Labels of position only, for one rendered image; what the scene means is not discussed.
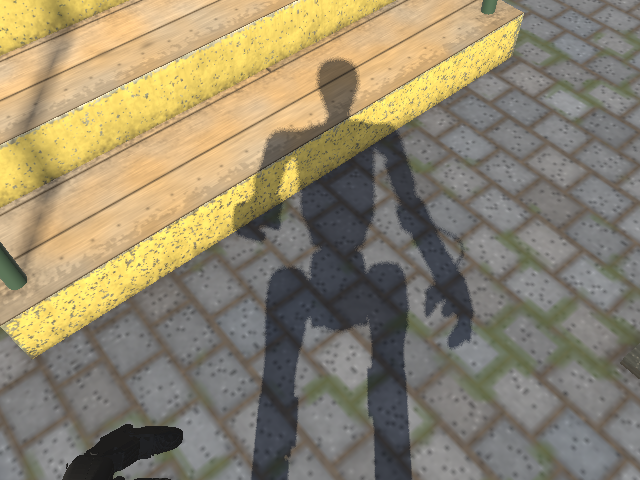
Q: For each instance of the robot left hand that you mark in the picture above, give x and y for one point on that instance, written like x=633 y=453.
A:
x=121 y=448

